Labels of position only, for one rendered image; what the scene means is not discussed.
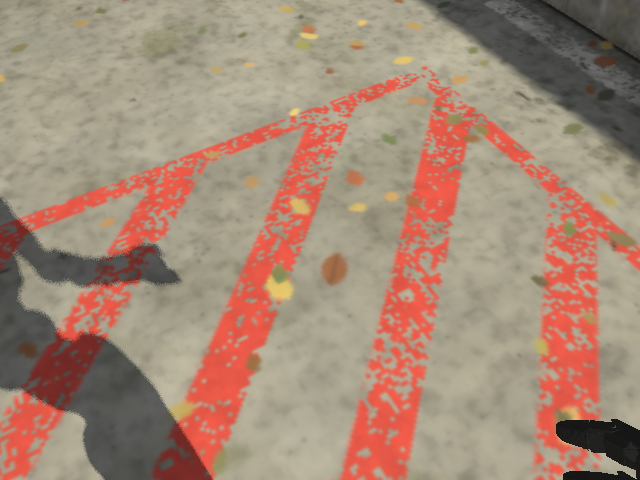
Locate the right robot hand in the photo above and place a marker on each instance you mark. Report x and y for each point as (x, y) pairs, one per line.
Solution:
(620, 442)

